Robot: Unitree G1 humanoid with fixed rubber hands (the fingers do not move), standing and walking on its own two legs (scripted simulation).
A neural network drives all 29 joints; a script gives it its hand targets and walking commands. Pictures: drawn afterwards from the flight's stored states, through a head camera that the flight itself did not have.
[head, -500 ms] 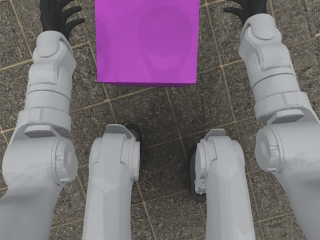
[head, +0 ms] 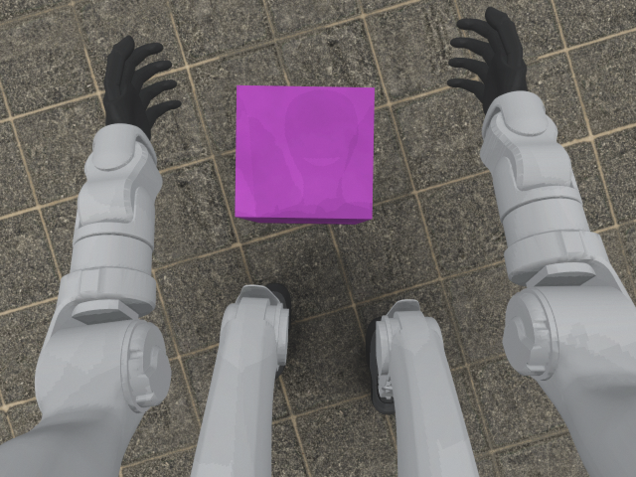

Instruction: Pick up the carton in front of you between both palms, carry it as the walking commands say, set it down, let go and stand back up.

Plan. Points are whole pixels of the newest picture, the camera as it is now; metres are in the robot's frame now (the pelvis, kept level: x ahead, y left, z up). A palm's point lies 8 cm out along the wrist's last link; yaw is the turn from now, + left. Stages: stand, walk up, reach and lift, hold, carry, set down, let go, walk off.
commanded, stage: set down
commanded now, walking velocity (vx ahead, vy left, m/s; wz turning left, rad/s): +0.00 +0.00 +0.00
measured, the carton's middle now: (306, 167) +0.50 +0.07 -0.40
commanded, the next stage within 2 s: let go in 0.28 s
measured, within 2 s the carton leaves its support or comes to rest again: neither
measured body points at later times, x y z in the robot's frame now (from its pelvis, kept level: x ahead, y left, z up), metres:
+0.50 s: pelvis +0.03 +0.01 +0.13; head +0.31 +0.03 +0.49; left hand +0.46 +0.25 +0.01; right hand +0.50 -0.16 +0.02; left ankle +0.12 +0.12 -0.49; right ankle +0.06 -0.13 -0.49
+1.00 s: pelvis +0.10 +0.01 +0.23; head +0.21 +0.01 +0.67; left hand +0.30 +0.25 +0.14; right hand +0.34 -0.21 +0.14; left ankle +0.12 +0.12 -0.49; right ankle +0.06 -0.13 -0.49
